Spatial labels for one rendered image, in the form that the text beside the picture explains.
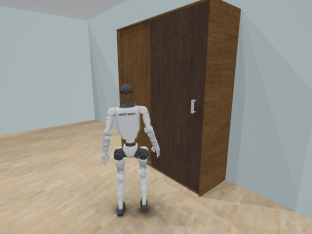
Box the robot right hand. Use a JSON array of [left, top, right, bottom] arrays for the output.
[[151, 144, 160, 158]]

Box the robot right upper arm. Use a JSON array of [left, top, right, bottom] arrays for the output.
[[137, 105, 152, 134]]

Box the robot left hand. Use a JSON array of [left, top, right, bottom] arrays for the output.
[[101, 152, 111, 167]]

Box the robot right foot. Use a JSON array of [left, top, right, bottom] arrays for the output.
[[140, 199, 148, 213]]

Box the left robot forearm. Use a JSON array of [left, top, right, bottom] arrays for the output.
[[102, 129, 111, 153]]

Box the wardrobe door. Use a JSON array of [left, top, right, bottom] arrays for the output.
[[120, 22, 151, 162], [150, 0, 210, 192]]

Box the robot left shin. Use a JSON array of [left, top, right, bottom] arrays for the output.
[[117, 174, 125, 210]]

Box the right robot forearm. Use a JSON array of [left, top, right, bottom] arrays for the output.
[[147, 126, 158, 147]]

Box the robot left upper arm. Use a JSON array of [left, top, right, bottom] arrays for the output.
[[104, 107, 117, 137]]

